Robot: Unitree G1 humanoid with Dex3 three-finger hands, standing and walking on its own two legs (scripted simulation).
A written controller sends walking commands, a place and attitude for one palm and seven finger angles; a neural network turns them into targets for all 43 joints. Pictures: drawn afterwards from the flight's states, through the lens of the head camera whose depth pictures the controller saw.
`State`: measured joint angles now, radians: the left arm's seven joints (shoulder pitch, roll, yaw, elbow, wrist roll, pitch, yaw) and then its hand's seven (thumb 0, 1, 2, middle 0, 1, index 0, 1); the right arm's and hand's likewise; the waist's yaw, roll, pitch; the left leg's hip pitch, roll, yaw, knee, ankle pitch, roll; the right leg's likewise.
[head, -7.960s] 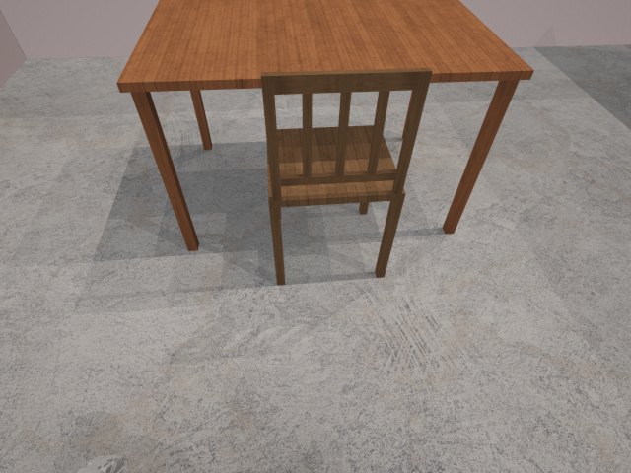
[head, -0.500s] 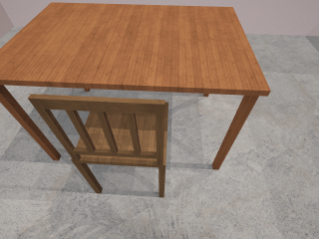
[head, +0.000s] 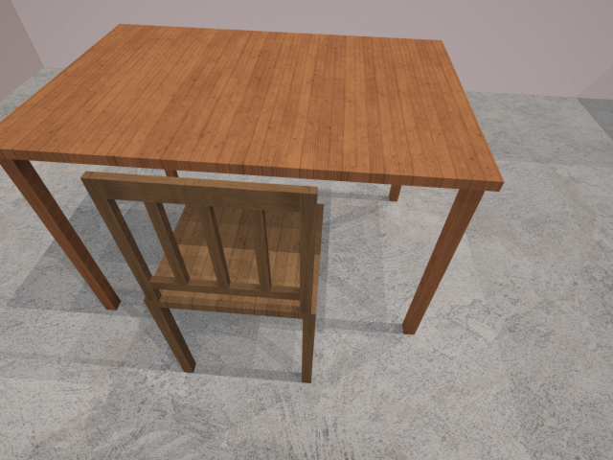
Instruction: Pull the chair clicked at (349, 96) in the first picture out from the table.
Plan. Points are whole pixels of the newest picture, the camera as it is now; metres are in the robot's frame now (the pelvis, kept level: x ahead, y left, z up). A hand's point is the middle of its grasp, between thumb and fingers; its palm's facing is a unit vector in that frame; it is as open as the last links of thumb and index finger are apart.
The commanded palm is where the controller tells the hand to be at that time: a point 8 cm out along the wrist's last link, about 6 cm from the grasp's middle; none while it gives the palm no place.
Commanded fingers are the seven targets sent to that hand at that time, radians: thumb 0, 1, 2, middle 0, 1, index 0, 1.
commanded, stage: come to a stop and stand still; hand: left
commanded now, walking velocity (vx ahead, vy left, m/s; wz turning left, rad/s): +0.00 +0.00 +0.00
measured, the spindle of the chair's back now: (215, 248) +0.52 +0.23 -0.11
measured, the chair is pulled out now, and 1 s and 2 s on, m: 0.00 0.00 0.00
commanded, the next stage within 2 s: look again from close up in 0.18 s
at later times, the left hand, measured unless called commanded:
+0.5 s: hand out of the picture -0.03 +0.18 -0.18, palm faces +0.04 -0.98 -0.20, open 7.4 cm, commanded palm none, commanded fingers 0.00 0.90 0.90 -0.20 -0.30 -0.20 -0.30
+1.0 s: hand out of the picture +0.02 +0.18 -0.17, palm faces +0.02 -0.98 -0.22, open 7.3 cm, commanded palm none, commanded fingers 0.00 0.90 0.90 -0.20 -0.30 -0.20 -0.30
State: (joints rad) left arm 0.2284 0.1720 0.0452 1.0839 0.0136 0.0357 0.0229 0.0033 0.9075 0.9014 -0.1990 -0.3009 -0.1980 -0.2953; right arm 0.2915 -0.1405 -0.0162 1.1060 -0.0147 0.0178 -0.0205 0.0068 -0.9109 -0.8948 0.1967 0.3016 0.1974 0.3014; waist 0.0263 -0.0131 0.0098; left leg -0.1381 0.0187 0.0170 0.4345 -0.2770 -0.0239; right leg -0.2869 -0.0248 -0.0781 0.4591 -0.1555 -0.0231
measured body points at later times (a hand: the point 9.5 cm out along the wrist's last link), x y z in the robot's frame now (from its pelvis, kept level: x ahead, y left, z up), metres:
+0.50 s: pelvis +0.00 +0.02 -0.01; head -0.02 +0.00 +0.44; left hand -0.03 +0.23 -0.16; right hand -0.02 -0.18 -0.18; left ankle -0.03 +0.14 -0.74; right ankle +0.06 -0.10 -0.74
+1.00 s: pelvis +0.01 +0.01 +0.00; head +0.01 -0.02 +0.45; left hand +0.02 +0.23 -0.15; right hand -0.02 -0.21 -0.17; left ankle -0.03 +0.14 -0.74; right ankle +0.06 -0.10 -0.74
